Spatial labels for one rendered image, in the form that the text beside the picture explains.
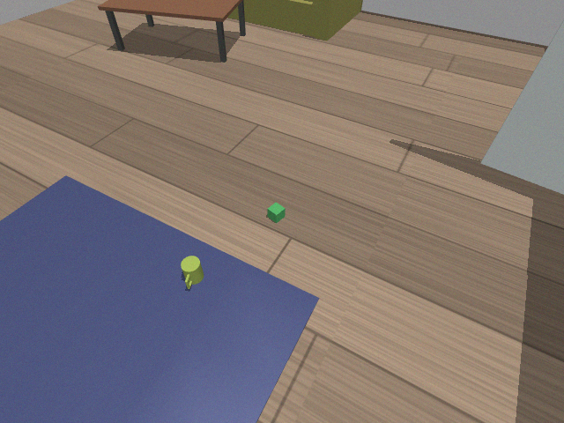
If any coffee table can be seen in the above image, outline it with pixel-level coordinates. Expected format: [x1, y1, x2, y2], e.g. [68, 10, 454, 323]
[98, 0, 246, 63]

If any sofa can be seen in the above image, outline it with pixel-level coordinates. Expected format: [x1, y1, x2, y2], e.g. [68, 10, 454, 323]
[228, 0, 363, 41]

